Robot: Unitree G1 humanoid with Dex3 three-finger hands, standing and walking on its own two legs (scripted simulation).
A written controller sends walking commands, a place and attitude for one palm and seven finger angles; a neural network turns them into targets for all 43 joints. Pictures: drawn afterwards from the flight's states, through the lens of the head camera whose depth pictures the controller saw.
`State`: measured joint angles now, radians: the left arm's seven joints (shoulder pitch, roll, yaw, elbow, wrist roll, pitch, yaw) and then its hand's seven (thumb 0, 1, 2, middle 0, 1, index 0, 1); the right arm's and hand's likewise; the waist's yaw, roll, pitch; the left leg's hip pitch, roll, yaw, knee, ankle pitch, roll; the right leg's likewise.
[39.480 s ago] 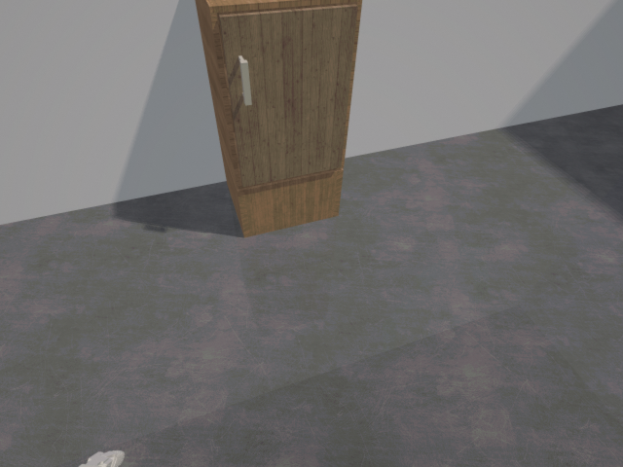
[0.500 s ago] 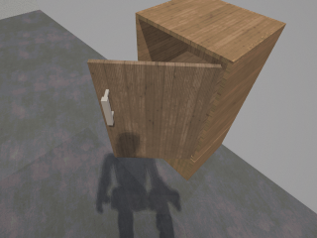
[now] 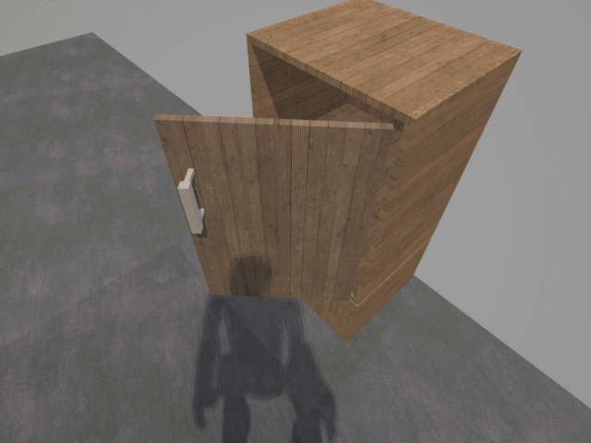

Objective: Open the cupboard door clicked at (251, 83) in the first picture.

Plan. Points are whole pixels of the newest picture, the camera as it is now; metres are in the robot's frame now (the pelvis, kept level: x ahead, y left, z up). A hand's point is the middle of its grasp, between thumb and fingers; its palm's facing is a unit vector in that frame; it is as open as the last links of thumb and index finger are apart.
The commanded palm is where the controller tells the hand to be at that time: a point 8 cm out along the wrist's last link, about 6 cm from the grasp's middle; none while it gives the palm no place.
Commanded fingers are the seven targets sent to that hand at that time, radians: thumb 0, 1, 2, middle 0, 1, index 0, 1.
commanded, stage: come to a stop and stand still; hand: left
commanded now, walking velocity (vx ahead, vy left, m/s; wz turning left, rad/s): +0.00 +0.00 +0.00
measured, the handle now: (193, 201) +0.55 +0.24 -0.04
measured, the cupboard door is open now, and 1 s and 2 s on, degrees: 45 45 45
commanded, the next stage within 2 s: look again from close up in 0.04 s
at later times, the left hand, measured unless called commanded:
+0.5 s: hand out of the picture +0.02 +0.20 -0.18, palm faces +0.02 -0.98 -0.20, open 7.4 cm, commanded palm none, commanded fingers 0.00 0.90 0.90 -0.20 -0.30 -0.20 -0.30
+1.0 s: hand (132, 358) +0.23 +0.24 -0.02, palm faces +0.17 -0.98 -0.10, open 7.7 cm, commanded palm +0.13 +0.28 -0.07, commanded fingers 0.00 0.60 0.77 -0.22 -0.50 -0.22 -0.50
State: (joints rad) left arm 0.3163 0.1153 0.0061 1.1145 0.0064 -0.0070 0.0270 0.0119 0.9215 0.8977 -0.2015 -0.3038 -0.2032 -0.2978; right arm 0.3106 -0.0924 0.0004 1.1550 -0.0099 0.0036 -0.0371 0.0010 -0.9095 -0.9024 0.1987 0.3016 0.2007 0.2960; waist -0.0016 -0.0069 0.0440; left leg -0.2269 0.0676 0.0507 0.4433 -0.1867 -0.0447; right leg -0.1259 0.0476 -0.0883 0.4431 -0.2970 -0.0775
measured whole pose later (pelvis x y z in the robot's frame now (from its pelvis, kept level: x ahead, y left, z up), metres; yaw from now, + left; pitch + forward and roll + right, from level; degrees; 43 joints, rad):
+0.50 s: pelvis +0.01 +0.04 +0.00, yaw -1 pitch -1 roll +0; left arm 0.31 0.14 0.00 1.07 0.02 -0.02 0.05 0.01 0.91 0.90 -0.20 -0.30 -0.20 -0.30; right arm 0.29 -0.16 0.00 1.08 -0.01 -0.02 -0.04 0.01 -0.95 -0.90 0.20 0.30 0.20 0.30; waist 0.00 0.00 0.00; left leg -0.20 0.00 0.08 0.51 -0.30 0.03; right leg -0.15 0.01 -0.06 0.49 -0.33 -0.03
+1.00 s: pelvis -0.01 +0.05 -0.02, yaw +0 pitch +6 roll +0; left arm 0.29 0.19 0.13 0.22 -0.16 -0.27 -0.01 0.02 0.81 0.85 -0.21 -0.37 -0.21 -0.37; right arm 0.24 -0.25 -0.03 0.77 0.01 -0.24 -0.04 0.01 -0.92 -0.90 0.20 0.30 0.20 0.30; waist -0.04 0.01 -0.09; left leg -0.48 -0.04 0.07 0.70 -0.34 0.06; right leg -0.44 -0.03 -0.06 0.73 -0.41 -0.01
